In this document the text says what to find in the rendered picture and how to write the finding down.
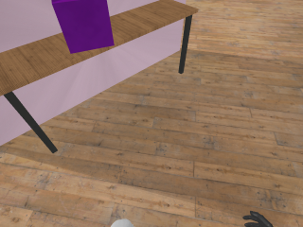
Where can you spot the carton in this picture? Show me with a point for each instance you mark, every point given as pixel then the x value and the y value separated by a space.
pixel 85 24

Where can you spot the right robot hand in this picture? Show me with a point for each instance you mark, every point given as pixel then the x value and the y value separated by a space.
pixel 261 221

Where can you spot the table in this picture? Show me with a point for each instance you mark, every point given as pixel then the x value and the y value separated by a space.
pixel 27 63

